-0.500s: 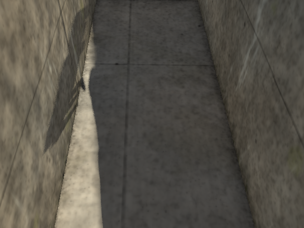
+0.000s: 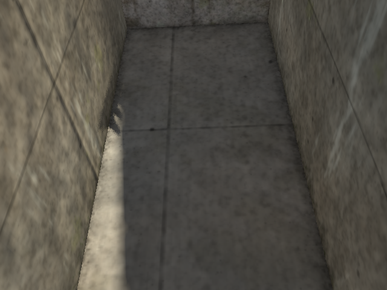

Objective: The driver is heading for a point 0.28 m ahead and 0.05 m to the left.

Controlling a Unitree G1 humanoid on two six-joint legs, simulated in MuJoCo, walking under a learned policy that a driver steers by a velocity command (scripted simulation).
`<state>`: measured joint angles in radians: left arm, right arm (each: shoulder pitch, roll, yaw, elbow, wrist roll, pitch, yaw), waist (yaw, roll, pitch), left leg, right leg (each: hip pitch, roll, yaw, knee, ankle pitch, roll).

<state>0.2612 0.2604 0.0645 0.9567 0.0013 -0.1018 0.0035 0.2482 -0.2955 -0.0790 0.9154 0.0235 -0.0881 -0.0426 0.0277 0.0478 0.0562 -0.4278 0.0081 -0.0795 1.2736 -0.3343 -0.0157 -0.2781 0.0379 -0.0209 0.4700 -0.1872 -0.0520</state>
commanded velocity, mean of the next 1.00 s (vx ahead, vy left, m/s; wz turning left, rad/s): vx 0.15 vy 0.00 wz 0.00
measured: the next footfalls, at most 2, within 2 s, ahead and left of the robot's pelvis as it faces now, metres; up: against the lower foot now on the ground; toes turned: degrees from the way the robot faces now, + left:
left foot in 0.30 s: +0.37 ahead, +0.13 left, +0.00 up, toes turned +0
right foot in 0.64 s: +0.34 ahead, -0.10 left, +0.00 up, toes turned +2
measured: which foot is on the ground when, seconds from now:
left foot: up 0.00-0.28, down 0.30-1.00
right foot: down 0.00-0.32, up 0.34-0.62, down 0.64-1.00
